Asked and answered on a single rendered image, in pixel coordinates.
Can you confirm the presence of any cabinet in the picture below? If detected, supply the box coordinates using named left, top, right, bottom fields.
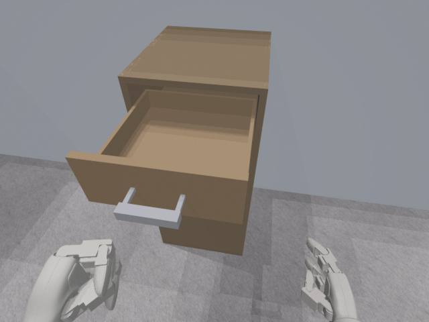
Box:
left=118, top=26, right=271, bottom=256

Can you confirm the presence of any drawer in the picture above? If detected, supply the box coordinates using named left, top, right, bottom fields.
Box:
left=65, top=89, right=257, bottom=224

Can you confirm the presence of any handle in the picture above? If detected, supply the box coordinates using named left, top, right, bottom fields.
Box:
left=113, top=187, right=186, bottom=229

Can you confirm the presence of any left robot hand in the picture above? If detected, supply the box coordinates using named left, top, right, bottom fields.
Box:
left=22, top=239, right=122, bottom=322

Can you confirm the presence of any right robot hand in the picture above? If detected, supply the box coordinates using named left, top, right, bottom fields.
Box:
left=301, top=238, right=358, bottom=322

